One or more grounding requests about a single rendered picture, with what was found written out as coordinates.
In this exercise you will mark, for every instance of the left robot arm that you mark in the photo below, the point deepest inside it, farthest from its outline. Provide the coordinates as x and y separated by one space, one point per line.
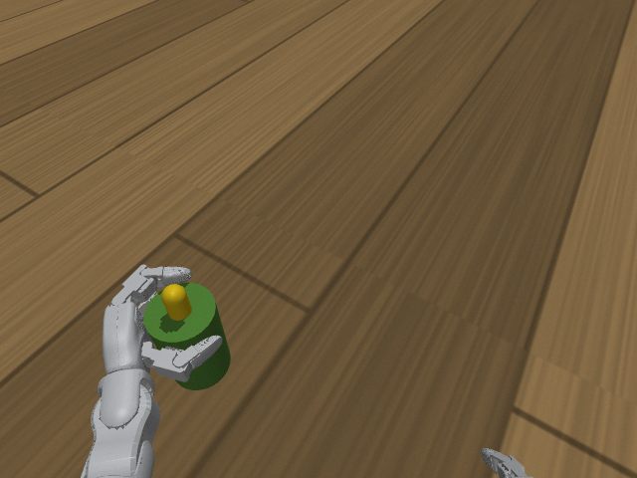
124 421

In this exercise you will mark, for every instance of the bottle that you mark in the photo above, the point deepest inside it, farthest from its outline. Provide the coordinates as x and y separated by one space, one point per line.
182 315

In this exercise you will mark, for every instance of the left robot hand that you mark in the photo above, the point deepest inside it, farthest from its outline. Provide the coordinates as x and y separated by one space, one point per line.
127 344

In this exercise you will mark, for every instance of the right robot hand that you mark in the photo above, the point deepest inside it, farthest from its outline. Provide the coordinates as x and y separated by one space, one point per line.
504 466

